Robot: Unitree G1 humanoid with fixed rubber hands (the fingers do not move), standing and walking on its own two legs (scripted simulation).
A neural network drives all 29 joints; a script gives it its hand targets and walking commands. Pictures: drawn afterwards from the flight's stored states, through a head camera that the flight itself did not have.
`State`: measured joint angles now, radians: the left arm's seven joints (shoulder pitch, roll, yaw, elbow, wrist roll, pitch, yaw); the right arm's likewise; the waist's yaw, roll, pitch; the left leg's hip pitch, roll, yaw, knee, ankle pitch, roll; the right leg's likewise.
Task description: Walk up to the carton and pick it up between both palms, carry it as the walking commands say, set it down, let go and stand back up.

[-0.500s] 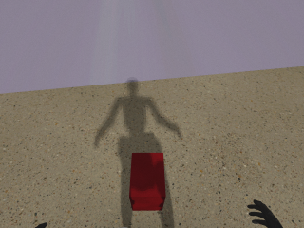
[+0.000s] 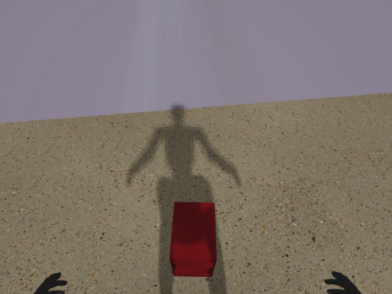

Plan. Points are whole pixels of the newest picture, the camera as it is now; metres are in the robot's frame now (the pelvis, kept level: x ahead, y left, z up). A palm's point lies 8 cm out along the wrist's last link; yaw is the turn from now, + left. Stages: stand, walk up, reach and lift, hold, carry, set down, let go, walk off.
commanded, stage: walk up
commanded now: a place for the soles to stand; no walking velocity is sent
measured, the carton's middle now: (193, 240) +0.45 +0.01 -0.63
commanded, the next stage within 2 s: reach and lift in 0.40 s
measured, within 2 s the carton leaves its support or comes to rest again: neither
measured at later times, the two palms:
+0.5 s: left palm out of the picture +0.14 +0.33 -0.08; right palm (339, 283) +0.17 -0.29 -0.08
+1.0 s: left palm (82, 253) +0.24 +0.28 -0.13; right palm (303, 248) +0.25 -0.26 -0.13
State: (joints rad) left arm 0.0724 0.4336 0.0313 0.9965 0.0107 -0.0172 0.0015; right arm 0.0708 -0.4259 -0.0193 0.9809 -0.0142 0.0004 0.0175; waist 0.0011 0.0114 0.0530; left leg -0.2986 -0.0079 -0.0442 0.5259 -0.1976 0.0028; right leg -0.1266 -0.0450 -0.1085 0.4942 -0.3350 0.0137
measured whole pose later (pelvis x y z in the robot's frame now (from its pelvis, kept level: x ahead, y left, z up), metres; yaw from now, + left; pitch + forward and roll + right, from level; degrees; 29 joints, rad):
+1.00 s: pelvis -0.03 +0.01 -0.04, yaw -5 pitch +14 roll +0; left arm -0.23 0.31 0.25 0.61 0.00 0.20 -0.03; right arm -0.32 -0.29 -0.10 0.66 -0.05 0.20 0.02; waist 0.06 -0.02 0.09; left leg -0.82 0.04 0.03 0.84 -0.27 0.00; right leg -0.72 -0.02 -0.01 0.89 -0.42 0.02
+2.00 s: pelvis -0.06 +0.02 -0.11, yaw -9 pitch +48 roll -2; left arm -1.08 0.16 0.45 0.81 0.12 0.10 0.01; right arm -1.12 -0.16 -0.30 0.83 -0.09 0.12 -0.08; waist 0.08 -0.02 -0.05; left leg -1.61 0.06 0.04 1.00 -0.21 0.02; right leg -1.53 0.00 0.01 1.06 -0.36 0.03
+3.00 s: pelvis -0.11 +0.01 -0.36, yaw -8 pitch +40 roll -2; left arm -1.47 0.36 0.20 1.14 -0.15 0.05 0.12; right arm -1.49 -0.30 -0.05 1.09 0.19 0.09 -0.16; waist 0.07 -0.02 0.32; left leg -2.27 0.07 -0.02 1.98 -0.41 0.01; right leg -2.14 0.01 0.00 2.09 -0.65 0.03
